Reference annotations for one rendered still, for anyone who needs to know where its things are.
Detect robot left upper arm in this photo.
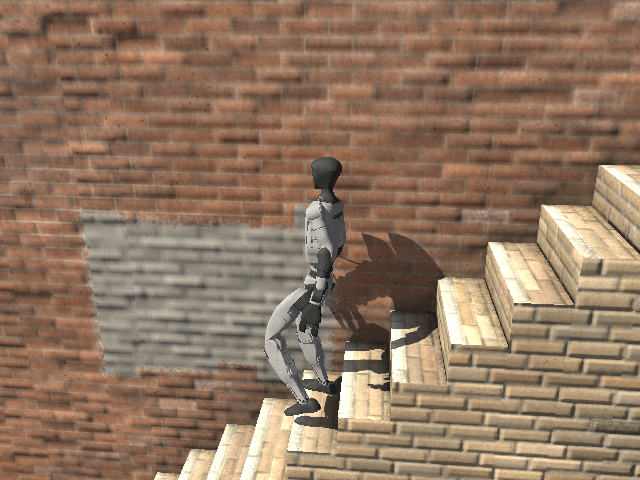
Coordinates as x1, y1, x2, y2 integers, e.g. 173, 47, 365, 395
305, 202, 335, 260

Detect right robot forearm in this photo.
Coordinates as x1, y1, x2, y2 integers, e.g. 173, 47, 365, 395
331, 245, 344, 266

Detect robot right upper arm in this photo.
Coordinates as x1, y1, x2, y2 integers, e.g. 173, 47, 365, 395
338, 198, 347, 248

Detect robot left thigh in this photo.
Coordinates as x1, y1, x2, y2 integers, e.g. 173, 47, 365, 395
265, 286, 314, 353

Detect left robot hand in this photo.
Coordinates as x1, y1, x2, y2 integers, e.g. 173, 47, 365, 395
299, 303, 322, 337

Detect humanoid robot head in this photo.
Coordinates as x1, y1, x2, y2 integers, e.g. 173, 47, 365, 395
311, 157, 342, 204

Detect left robot forearm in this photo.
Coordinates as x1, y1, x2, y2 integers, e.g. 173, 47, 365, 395
309, 248, 333, 306

